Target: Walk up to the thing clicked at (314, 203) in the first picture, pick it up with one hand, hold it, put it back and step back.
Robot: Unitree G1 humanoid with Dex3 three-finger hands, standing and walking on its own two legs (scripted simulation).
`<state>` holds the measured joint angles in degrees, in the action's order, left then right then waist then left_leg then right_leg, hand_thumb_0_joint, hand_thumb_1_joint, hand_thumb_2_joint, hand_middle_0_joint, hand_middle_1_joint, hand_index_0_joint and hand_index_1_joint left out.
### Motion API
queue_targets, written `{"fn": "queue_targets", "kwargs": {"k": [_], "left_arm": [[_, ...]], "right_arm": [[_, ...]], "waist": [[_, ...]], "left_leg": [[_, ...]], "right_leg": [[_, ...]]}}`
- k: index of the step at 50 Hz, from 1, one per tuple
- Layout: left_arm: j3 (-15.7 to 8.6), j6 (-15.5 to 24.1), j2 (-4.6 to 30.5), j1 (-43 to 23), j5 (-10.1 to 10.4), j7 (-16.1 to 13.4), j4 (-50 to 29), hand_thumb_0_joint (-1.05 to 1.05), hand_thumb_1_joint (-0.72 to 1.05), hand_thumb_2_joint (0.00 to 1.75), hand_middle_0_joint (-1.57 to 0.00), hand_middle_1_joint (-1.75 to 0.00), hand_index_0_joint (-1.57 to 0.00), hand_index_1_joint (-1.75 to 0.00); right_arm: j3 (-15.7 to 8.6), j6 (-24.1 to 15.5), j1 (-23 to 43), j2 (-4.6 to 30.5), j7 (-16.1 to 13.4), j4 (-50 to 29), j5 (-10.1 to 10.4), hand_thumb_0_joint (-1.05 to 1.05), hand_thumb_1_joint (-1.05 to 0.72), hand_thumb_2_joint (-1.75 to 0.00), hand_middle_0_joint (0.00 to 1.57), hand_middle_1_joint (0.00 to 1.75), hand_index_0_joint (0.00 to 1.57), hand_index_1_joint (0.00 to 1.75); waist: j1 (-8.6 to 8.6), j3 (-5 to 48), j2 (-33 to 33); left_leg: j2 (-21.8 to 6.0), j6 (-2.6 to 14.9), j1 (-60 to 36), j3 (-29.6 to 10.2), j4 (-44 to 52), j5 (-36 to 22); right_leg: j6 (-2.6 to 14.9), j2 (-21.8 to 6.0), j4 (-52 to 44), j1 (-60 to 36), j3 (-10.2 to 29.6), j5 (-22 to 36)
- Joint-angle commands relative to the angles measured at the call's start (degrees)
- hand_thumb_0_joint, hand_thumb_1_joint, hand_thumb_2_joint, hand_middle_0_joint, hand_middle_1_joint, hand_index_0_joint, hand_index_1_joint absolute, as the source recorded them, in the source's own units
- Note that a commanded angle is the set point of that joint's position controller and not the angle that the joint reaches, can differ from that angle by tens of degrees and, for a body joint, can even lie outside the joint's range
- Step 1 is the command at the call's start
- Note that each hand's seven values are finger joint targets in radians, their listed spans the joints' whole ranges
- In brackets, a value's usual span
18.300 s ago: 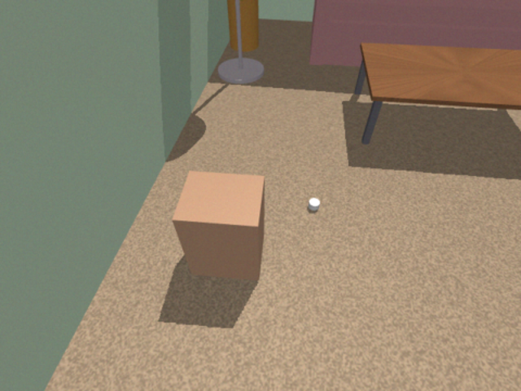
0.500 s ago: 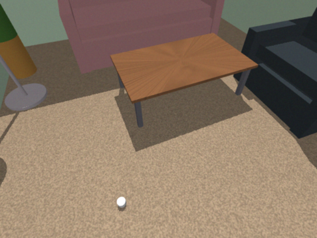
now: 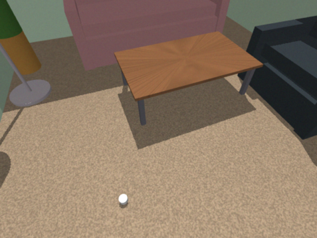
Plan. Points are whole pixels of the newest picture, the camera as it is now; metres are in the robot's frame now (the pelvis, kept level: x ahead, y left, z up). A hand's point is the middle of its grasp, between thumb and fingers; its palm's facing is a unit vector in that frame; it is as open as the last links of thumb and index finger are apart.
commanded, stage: stand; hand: left
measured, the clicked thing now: (123, 199) +0.48 +0.25 -0.77
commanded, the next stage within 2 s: walk up in 0.40 s
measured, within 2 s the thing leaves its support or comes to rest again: neither
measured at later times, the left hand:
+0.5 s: hand out of the picture +0.07 +0.26 -0.16, palm faces +0.00 -0.93 -0.36, open 7.4 cm
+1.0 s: hand out of the picture +0.00 +0.33 -0.18, palm faces -0.05 -0.94 -0.33, open 7.4 cm
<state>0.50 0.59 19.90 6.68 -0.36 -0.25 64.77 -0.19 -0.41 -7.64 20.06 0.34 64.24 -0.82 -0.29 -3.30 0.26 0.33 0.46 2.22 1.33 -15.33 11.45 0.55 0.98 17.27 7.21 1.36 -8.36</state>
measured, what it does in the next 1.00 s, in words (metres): walks backwards: left foot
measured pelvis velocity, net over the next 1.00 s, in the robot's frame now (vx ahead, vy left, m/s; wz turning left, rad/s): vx -0.13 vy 0.07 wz -0.02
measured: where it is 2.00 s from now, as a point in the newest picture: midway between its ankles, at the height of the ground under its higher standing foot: outside the picture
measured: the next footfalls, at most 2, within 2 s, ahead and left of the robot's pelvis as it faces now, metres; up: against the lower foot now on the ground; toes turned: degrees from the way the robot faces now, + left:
left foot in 0.78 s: -0.08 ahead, +0.16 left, +0.00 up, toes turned -2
right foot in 1.32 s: -0.23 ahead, -0.09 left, +0.00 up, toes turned -3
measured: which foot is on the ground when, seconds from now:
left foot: down 0.00-0.56, up 0.58-0.76, down 0.78-1.00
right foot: down 0.00-0.78, up 0.80-1.00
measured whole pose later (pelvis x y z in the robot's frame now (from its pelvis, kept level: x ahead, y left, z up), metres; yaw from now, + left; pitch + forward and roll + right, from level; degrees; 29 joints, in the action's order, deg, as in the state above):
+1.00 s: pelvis -0.13 +0.07 -0.01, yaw -1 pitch -1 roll -3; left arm -4.2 -5.4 22.9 4.4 -1.2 -1.0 49.5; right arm -2.8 2.0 -11.0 19.1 -1.4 53.1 -1.8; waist -0.8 -10.9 -3.0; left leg 0.0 2.8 13.7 -0.5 -31.1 16.3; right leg -0.6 8.5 69.2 26.5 9.8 -26.8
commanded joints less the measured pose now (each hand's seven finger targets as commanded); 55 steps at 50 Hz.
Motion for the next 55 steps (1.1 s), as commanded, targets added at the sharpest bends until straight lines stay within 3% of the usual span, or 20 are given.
{"fn": "queue_targets", "kwargs": {"k": [1, 19, 20, 21, 23, 27, 29, 30, 33, 35, 37, 38, 39, 40, 41, 42, 45, 49, 53, 55], "left_arm": [[-2.3, 1.6, 12.4, -1.7, 0.0, -0.6, -3.4, 0.00, 0.90, 0.90, -0.20, -0.30, -0.20, -0.30], [-2.0, 1.5, 12.0, -1.3, 0.0, -0.7, -3.3, 0.00, 0.90, 0.90, -0.20, -0.30, -0.20, -0.30], [-4.9, 0.7, 15.2, -1.9, 0.5, -0.9, -5.3, 0.00, 0.90, 0.90, -0.20, -0.30, -0.20, -0.30], [-5.1, 0.4, 15.1, -0.7, 0.8, -1.2, -5.9, 0.00, 0.90, 0.90, -0.20, -0.30, -0.20, -0.30], [-5.3, 0.0, 14.9, -0.4, 0.7, -1.3, -7.2, 0.00, 0.90, 0.90, -0.20, -0.30, -0.20, -0.30], [-6.2, -1.0, 16.7, -1.8, 0.5, -1.3, -10.3, 0.00, 0.90, 0.90, -0.20, -0.30, -0.20, -0.30], [-6.4, -1.3, 17.3, -3.1, -0.6, -1.6, -12.3, 0.00, 0.90, 0.90, -0.20, -0.30, -0.20, -0.30], [-6.6, -1.3, 17.2, -3.7, -1.2, -1.6, -13.3, 0.00, 0.90, 0.90, -0.20, -0.30, -0.20, -0.30], [-6.2, -1.8, 15.9, -7.5, -1.8, -1.6, -16.3, 0.00, 0.90, 0.90, -0.20, -0.30, -0.20, -0.30], [-6.2, -2.2, 15.8, -6.4, -2.1, -1.6, -17.3, 0.00, 0.90, 0.90, -0.20, -0.30, -0.20, -0.30], [-6.1, -3.2, 15.7, -6.9, -1.2, -1.3, -18.6, 0.00, 0.90, 0.90, -0.20, -0.30, -0.20, -0.30], [-5.8, -3.7, 14.3, -6.5, -0.6, -1.0, -19.4, 0.00, 0.90, 0.90, -0.20, -0.30, -0.20, -0.30], [-5.5, -3.8, 11.8, -6.5, -0.2, -1.1, -20.5, 0.00, 0.90, 0.90, -0.20, -0.30, -0.20, -0.30], [-5.9, -4.3, 11.1, -5.6, -0.5, -1.5, -19.9, 0.00, 0.90, 0.90, -0.20, -0.30, -0.20, -0.30], [-6.2, -4.6, 12.3, -3.6, -1.2, -1.9, -19.9, 0.00, 0.90, 0.90, -0.20, -0.30, -0.20, -0.30], [-6.5, -4.6, 13.1, -4.5, -1.5, -2.2, -19.2, 0.00, 0.90, 0.90, -0.20, -0.30, -0.20, -0.30], [-7.4, -5.0, 13.7, -1.3, -0.4, -1.6, -18.0, 0.00, 0.90, 0.90, -0.20, -0.30, -0.20, -0.30], [-7.9, -4.7, 12.1, -0.5, -1.5, -1.0, -19.9, 0.00, 0.90, 0.90, -0.20, -0.30, -0.20, -0.30], [-7.9, -4.9, 11.9, -0.4, -1.5, -0.8, -21.6, 0.00, 0.90, 0.90, -0.20, -0.30, -0.20, -0.30], [-7.9, -4.8, 11.7, -0.4, -1.7, -0.6, -22.1, 0.00, 0.90, 0.90, -0.20, -0.30, -0.20, -0.30]], "right_arm": [[-2.2, -1.4, 1.6, 11.8, -0.9, -3.0, 0.3, 0.00, -0.90, -0.90, 0.20, 0.30, 0.20, 0.30], [-2.1, -1.4, 2.1, 12.2, -1.0, -3.0, 0.4, 0.00, -0.90, -0.90, 0.20, 0.30, 0.20, 0.30], [-3.5, -0.3, 3.9, 14.8, -1.2, -3.2, 0.5, 0.00, -0.90, -0.90, 0.20, 0.30, 0.20, 0.30], [-3.4, 0.0, 2.7, 14.1, -1.4, -3.9, 1.0, 0.00, -0.90, -0.90, 0.20, 0.30, 0.20, 0.30], [-3.8, 0.4, 1.7, 13.6, -1.4, -4.9, 1.3, 0.00, -0.90, -0.90, 0.20, 0.30, 0.20, 0.30], [-4.2, 1.9, 1.4, 12.3, -1.3, -7.4, 1.2, 0.00, -0.90, -0.90, 0.20, 0.30, 0.20, 0.30], [-4.7, 2.9, -0.5, 11.7, -1.3, -8.2, 0.6, 0.00, -0.90, -0.90, 0.20, 0.30, 0.20, 0.30], [-5.0, 3.3, -1.7, 11.9, -1.3, -8.7, 0.2, 0.00, -0.90, -0.90, 0.20, 0.30, 0.20, 0.30], [-5.7, 3.1, -4.6, 12.5, -0.9, -9.6, 0.9, 0.00, -0.90, -0.90, 0.20, 0.30, 0.20, 0.30], [-5.6, 2.6, -4.8, 12.3, -1.0, -10.5, 0.6, 0.00, -0.90, -0.90, 0.20, 0.30, 0.20, 0.30], [-5.8, 1.9, -6.9, 11.8, -1.2, -10.5, -0.3, 0.00, -0.90, -0.90, 0.20, 0.30, 0.20, 0.30], [-6.4, 1.6, -6.8, 13.5, -1.5, -10.7, -1.0, 0.00, -0.90, -0.90, 0.20, 0.30, 0.20, 0.30], [-7.6, 1.4, -6.5, 17.8, -1.7, -11.0, -1.9, 0.00, -0.90, -0.90, 0.20, 0.30, 0.20, 0.30], [-7.9, 1.3, -4.1, 19.5, -1.7, -12.2, -2.1, 0.00, -0.90, -0.90, 0.20, 0.30, 0.20, 0.30], [-8.1, 1.2, -2.9, 21.6, -1.7, -14.0, -1.4, 0.00, -0.90, -0.90, 0.20, 0.30, 0.20, 0.30], [-8.4, 1.1, -0.6, 22.4, -1.9, -15.1, -1.2, 0.00, -0.90, -0.90, 0.20, 0.30, 0.20, 0.30], [-7.0, 0.4, 4.0, 16.9, -3.0, -16.6, -1.6, 0.00, -0.90, -0.90, 0.20, 0.30, 0.20, 0.30], [-7.0, 0.2, -3.1, 15.1, -3.7, -16.0, -0.3, 0.00, -0.90, -0.90, 0.20, 0.30, 0.20, 0.30], [-7.5, 0.1, -5.0, 15.8, -4.1, -17.3, -0.2, 0.00, -0.90, -0.90, 0.20, 0.30, 0.20, 0.30], [-7.8, 0.1, -6.1, 16.4, -4.1, -17.7, -0.5, 0.00, -0.90, -0.90, 0.20, 0.30, 0.20, 0.30]], "waist": [[-0.09, 5.5, -0.7], [0.27, 4.8, 0.1], [0.98, -1.4, -1.3], [0.85, 1.1, -1.4], [0.48, 4.9, -2.0], [0.94, 9.1, -5.7], [1.36, 7.9, -10.2], [0.81, 6.9, -9.4], [-1.23, 8.0, -10.0], [-0.46, 9.0, -9.5], [-1.96, 8.6, -6.6], [-2.05, 7.7, 0.5], [-1.48, 7.1, 11.1], [-0.28, 5.2, 9.5], [-1.20, 5.8, 8.4], [-1.48, 4.4, 10.3], [2.67, 2.2, 5.7], [0.03, 4.4, 5.7], [-1.83, 6.4, 5.7], [-2.46, 7.3, 6.4]], "left_leg": [[-8.4, 0.99, -0.3, -6.0, 1.7, -8.8], [-8.2, 0.78, 0.7, -6.4, 1.3, -10.0], [-7.7, 1.60, 4.4, -6.6, -4.4, -20.3], [-7.7, 1.79, 3.5, -5.5, -6.9, -23.8], [-6.8, 2.04, 2.8, -4.5, -10.2, -23.0], [-1.0, 1.03, 5.5, -2.1, -22.9, -6.9], [2.4, 1.27, 11.6, -3.3, -35.9, 21.5], [1.5, 1.55, 11.7, -5.6, -40.0, 23.8], [0.5, 1.96, 10.7, -6.7, -38.8, 20.9], [0.3, 1.25, 12.2, -4.6, -30.3, 17.1], [-0.1, 0.99, 9.7, -2.4, -12.0, 4.6], [-3.9, 1.54, 8.1, -8.0, -5.2, -8.4], [-11.7, 3.40, 3.3, -19.3, -5.1, -25.5], [-16.8, 7.26, 3.6, -23.1, -6.2, -34.2], [-23.0, 13.62, 9.0, -26.2, -5.8, -32.9], [-25.1, 16.44, 13.0, -30.0, -3.2, -26.9], [-15.1, 10.70, 5.5, -15.2, -9.9, -34.0], [-12.6, 7.15, -4.5, -15.0, -12.3, -37.6], [-15.5, 11.49, -7.4, -16.1, -12.4, -32.2], [-16.3, 12.25, -6.9, -16.3, -12.9, -32.1]], "right_leg": [[1.34, -7.9, -0.9, -2.0, 5.9, 10.7], [1.30, -8.1, -0.9, -2.0, 5.4, 11.2], [1.27, -7.3, 3.7, 2.2, 5.8, 22.1], [1.89, -7.4, 5.1, 1.4, 5.0, 25.5], [3.49, -8.3, 6.4, -0.1, 5.5, 28.2], [10.25, -15.6, 5.1, 1.3, 13.2, 31.3], [15.52, -21.5, 3.7, 2.0, 18.5, 31.6], [16.27, -22.0, 3.9, 5.4, 17.7, 28.7], [13.89, -18.3, 7.6, 8.8, 13.1, 24.9], [11.74, -16.2, 10.3, 4.7, 12.4, 24.0], [7.27, -12.1, 16.5, 3.1, 9.4, 19.2], [4.11, -7.2, 22.4, 6.1, 6.2, 12.2], [1.71, 0.7, 31.8, 15.6, 3.3, -3.2], [0.51, 6.1, 38.5, 20.6, 5.8, -24.5], [-0.16, 6.0, 45.7, 18.4, 8.8, -28.9], [-0.37, 6.0, 51.8, 18.3, 10.6, -28.9], [-0.29, 6.0, 56.9, 23.8, 12.9, -20.1], [-1.58, 6.4, 51.1, 24.7, 10.2, -17.2], [-2.74, 4.1, 41.2, 22.9, 9.2, -20.4], [-2.48, 2.9, 36.7, 20.6, 7.9, -21.4]]}}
